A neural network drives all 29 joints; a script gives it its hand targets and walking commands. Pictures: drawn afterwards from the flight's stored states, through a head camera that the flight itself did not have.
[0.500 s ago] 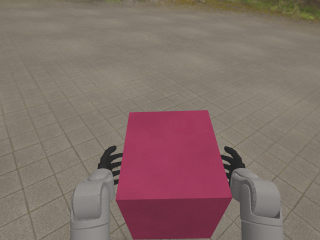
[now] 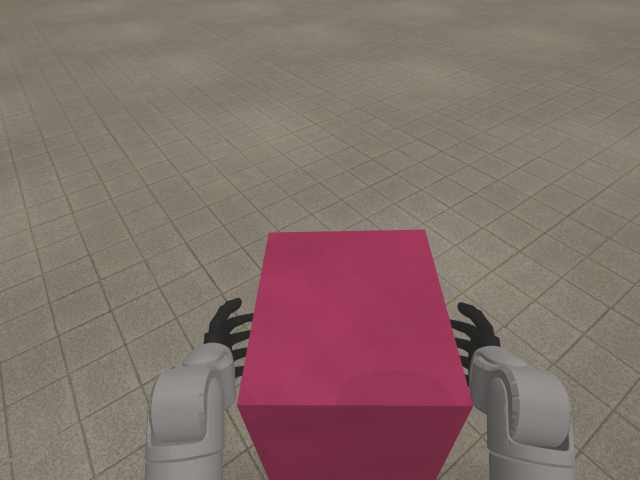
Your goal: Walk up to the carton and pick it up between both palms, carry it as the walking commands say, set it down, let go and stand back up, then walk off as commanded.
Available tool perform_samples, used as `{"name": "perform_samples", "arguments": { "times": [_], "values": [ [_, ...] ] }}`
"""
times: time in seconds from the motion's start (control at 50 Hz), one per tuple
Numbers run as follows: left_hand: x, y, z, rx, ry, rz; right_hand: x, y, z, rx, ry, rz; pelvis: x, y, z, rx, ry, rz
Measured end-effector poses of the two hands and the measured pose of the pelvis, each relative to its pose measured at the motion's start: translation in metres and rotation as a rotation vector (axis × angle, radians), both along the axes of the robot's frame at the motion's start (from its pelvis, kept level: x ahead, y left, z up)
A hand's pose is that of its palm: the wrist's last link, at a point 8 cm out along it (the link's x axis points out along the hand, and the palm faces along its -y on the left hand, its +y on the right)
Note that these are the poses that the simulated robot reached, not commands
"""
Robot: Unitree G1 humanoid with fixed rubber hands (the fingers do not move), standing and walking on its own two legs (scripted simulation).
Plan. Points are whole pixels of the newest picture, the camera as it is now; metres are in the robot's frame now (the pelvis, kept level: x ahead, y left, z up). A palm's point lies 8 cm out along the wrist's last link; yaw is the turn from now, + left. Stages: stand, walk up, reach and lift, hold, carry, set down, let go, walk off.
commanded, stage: carry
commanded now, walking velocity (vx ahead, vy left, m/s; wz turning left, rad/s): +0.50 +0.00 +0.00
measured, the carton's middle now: (348, 360) +0.29 +0.00 +0.00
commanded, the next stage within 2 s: none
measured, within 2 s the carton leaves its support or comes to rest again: neither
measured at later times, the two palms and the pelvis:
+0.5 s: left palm (190, 267) +0.40 +0.24 +0.06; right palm (393, 280) +0.39 -0.06 +0.05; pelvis +0.15 +0.09 -0.01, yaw -1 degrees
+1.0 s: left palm (199, 167) +0.70 +0.32 +0.04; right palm (343, 167) +0.70 +0.01 +0.04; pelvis +0.45 +0.16 -0.04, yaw +5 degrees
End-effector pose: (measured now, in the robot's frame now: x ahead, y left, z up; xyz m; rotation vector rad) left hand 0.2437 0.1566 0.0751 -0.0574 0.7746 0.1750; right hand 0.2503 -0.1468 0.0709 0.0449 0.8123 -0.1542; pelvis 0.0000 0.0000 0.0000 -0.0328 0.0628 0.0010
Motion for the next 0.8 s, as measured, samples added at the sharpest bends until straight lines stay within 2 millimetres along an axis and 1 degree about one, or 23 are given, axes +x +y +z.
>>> {"name": "perform_samples", "arguments": {
  "times": [0.04,0.1,0.14,0.18,0.24,0.28,0.34,0.4,0.44,0.5,0.54,0.58,0.64,0.72,0.76,0.8],
  "values": [
    [0.004,0.001,0.001,-0.007,0.001,-0.013,-0.002,0.001,0.001,-0.004,0.001,-0.014,0.005,0.004,0.0,-0.004,-0.012,-0.011],
    [0.019,0.005,0.005,-0.037,-0.039,-0.038,0.004,0.005,0.012,-0.029,-0.041,-0.044,0.016,0.013,-0.002,-0.009,-0.023,-0.003],
    [0.033,0.01,0.008,-0.058,-0.074,-0.054,0.014,0.01,0.022,-0.05,-0.077,-0.062,0.028,0.021,-0.005,-0.008,-0.026,0.019],
    [0.05,0.019,0.01,-0.071,-0.113,-0.065,0.029,0.02,0.031,-0.062,-0.117,-0.074,0.042,0.032,-0.009,-0.002,-0.032,0.033],
    [0.074,0.037,0.012,-0.069,-0.155,-0.061,0.053,0.038,0.034,-0.057,-0.159,-0.075,0.062,0.051,-0.017,0.023,-0.041,-0.002],
    [0.087,0.047,0.013,-0.047,-0.137,-0.061,0.066,0.048,0.028,-0.039,-0.14,-0.074,0.074,0.062,-0.015,0.026,-0.046,-0.03],
    [0.104,0.06,0.012,-0.005,-0.057,-0.064,0.082,0.06,0.011,-0.002,-0.057,-0.07,0.092,0.076,-0.007,0.018,-0.039,-0.025],
    [0.122,0.071,0.004,0.015,0.023,-0.051,0.099,0.072,-0.008,0.015,0.021,-0.051,0.109,0.085,-0.003,0.017,-0.029,-0.009],
    [0.135,0.078,-0.004,0.008,0.054,-0.034,0.112,0.079,-0.016,0.015,0.051,-0.038,0.122,0.089,-0.003,0.023,-0.026,-0.009],
    [0.156,0.086,-0.014,-0.012,0.044,-0.012,0.142,0.086,-0.021,0.007,0.04,-0.026,0.146,0.092,-0.01,0.042,-0.023,-0.015],
    [0.173,0.091,-0.017,-0.012,0.017,-0.011,0.165,0.091,-0.019,0.01,0.014,-0.028,0.163,0.095,-0.013,0.016,-0.007,-0.001],
    [0.192,0.098,-0.016,-0.022,-0.008,0.001,0.189,0.098,-0.013,0.004,-0.009,-0.022,0.18,0.098,-0.014,-0.012,0.018,0.026],
    [0.222,0.114,-0.014,-0.067,-0.048,0.036,0.227,0.114,0.001,-0.036,-0.05,0.006,0.206,0.104,-0.012,-0.022,0.043,0.034],
    [0.264,0.132,-0.013,-0.103,-0.089,0.049,0.276,0.134,0.018,-0.078,-0.095,0.026,0.255,0.118,-0.012,0.004,0.042,0.018],
    [0.288,0.138,-0.008,-0.073,-0.086,0.031,0.299,0.139,0.017,-0.054,-0.091,0.015,0.283,0.129,-0.011,-0.016,0.043,0.022],
    [0.316,0.143,0.0,-0.027,-0.078,0.009,0.321,0.143,0.011,-0.016,-0.083,-0.002,0.311,0.139,-0.01,-0.036,0.043,0.021]
  ]
}}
